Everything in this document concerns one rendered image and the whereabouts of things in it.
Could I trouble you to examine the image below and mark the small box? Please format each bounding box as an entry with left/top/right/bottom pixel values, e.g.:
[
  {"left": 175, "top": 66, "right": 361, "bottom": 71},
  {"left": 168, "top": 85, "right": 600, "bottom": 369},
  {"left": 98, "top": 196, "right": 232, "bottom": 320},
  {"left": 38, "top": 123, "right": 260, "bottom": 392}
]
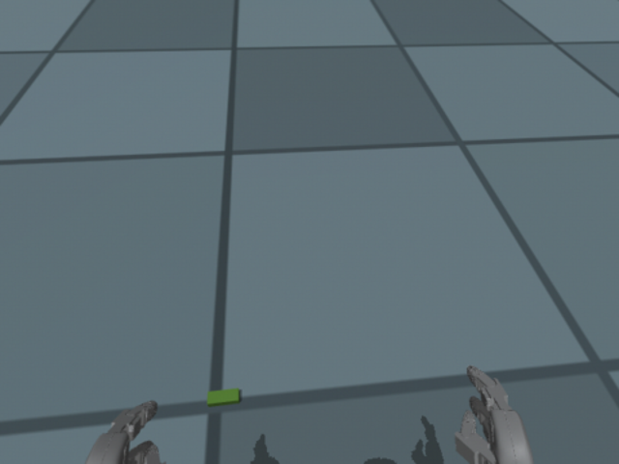
[{"left": 207, "top": 389, "right": 240, "bottom": 407}]

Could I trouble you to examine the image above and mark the right robot hand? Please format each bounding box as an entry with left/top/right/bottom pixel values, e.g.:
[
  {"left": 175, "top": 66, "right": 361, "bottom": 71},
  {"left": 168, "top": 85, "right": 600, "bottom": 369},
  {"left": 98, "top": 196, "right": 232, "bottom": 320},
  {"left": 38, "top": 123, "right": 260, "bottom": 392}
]
[{"left": 455, "top": 365, "right": 534, "bottom": 464}]

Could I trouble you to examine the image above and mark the left robot hand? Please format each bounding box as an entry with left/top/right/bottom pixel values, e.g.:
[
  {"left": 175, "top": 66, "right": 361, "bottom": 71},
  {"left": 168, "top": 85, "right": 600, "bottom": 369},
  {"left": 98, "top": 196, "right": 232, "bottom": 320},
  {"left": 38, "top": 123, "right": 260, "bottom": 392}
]
[{"left": 85, "top": 401, "right": 166, "bottom": 464}]

